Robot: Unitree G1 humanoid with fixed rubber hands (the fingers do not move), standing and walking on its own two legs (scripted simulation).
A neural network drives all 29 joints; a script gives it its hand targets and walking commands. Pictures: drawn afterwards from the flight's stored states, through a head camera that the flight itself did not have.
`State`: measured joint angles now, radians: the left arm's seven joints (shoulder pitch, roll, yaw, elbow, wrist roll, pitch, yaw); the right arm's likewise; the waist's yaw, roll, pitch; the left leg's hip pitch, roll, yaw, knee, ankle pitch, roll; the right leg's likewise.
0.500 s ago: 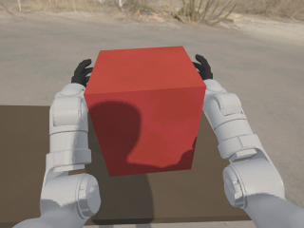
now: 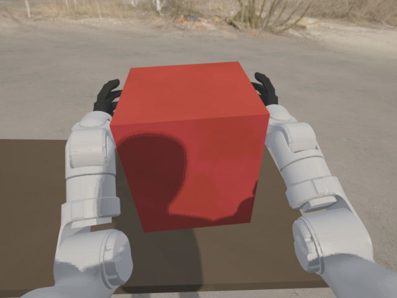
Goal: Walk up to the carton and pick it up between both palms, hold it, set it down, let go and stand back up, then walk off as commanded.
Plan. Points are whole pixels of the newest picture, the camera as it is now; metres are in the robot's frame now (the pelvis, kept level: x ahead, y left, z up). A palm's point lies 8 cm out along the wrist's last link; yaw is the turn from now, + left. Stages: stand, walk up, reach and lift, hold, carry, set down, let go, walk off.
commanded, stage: hold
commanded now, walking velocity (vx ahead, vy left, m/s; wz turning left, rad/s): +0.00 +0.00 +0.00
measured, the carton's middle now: (191, 146) +0.35 +0.00 +0.22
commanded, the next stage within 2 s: set down in 1.48 s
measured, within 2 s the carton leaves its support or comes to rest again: neither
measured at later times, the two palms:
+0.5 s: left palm (105, 116) +0.37 +0.15 +0.27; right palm (266, 110) +0.37 -0.15 +0.29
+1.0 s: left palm (105, 116) +0.36 +0.15 +0.28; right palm (268, 111) +0.37 -0.15 +0.29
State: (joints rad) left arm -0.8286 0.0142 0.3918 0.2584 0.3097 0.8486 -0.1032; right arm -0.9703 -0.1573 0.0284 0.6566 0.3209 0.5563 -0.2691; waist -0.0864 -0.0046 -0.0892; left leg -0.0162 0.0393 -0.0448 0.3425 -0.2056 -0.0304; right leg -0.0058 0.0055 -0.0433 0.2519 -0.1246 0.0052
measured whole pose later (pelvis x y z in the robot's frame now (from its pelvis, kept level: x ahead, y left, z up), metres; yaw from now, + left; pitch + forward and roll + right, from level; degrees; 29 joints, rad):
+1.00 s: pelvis +0.00 +0.00 +0.00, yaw +0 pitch -6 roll -1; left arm -0.86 0.03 0.39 0.29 0.30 0.84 -0.10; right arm -0.98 -0.16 0.02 0.67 0.32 0.55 -0.27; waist -0.09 -0.01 -0.10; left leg -0.03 0.04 -0.05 0.34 -0.20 -0.03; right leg -0.03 0.01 -0.04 0.25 -0.12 0.00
